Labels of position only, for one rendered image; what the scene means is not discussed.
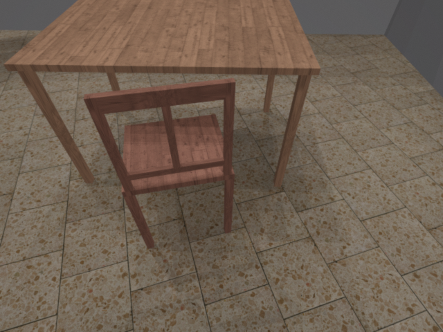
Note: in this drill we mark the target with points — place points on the chair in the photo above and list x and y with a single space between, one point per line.
169 154

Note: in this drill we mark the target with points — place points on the table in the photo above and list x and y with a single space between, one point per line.
248 37

